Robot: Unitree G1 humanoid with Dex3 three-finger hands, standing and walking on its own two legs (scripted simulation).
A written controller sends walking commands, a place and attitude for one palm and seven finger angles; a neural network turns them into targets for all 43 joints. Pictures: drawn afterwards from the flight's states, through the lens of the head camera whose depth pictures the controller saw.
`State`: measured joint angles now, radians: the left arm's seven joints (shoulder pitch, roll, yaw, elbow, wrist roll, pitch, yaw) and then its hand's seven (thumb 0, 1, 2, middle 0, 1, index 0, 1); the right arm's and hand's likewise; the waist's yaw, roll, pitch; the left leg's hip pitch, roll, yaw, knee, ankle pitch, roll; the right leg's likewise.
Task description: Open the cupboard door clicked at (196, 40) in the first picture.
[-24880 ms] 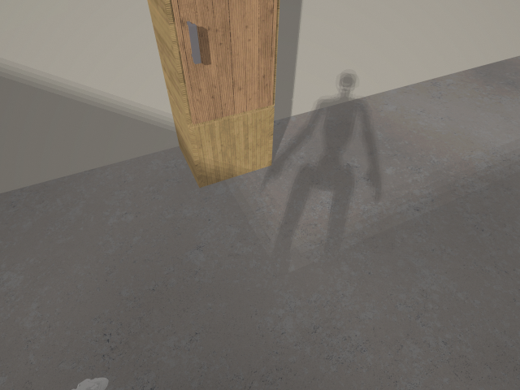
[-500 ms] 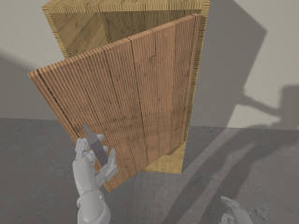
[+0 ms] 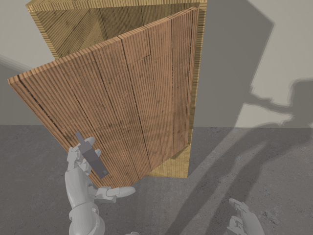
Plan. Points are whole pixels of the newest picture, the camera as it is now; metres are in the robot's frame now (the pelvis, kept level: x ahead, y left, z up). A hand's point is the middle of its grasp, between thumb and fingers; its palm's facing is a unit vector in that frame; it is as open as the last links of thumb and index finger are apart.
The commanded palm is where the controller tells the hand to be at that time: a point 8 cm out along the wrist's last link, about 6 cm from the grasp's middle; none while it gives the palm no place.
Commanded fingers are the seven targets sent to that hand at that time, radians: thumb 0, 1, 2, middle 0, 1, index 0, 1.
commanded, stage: open thumb and fingers to let go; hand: left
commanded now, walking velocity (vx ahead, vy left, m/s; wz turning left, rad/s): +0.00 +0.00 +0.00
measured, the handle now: (91, 155) +0.30 +0.18 +0.07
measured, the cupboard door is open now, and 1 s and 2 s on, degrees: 40 42 42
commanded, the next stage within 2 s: slide the hand sideways off the handle in 0.10 s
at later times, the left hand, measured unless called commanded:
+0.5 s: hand (97, 191) +0.21 +0.14 +0.07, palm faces -0.07 -1.00 +0.00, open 16.4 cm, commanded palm +0.20 +0.20 +0.07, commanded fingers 0.00 -0.50 0.30 -0.15 -0.30 -0.15 -0.30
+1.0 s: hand (71, 206) +0.18 +0.19 +0.06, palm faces -0.10 -0.99 +0.05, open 16.0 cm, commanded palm +0.15 +0.25 +0.07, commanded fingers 0.00 -0.50 0.30 -0.15 -0.30 -0.15 -0.30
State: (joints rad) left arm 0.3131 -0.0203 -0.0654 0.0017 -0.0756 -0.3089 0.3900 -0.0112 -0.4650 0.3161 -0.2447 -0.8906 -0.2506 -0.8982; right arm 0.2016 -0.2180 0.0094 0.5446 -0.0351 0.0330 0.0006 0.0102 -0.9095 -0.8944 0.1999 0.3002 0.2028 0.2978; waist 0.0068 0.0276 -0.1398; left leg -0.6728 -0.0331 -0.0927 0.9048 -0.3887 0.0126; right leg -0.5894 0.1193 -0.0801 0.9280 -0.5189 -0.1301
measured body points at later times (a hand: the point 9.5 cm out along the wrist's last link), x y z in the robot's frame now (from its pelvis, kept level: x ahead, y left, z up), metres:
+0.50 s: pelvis +0.00 +0.02 +0.00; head +0.02 -0.01 +0.45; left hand +0.21 +0.19 +0.07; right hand +0.17 -0.21 -0.10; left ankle +0.03 +0.18 -0.68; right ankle -0.03 +0.01 -0.68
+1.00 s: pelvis -0.01 +0.11 -0.01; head +0.02 +0.10 +0.43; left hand +0.18 +0.24 +0.06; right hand +0.17 -0.11 -0.08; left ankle +0.03 +0.18 -0.68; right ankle -0.03 +0.01 -0.68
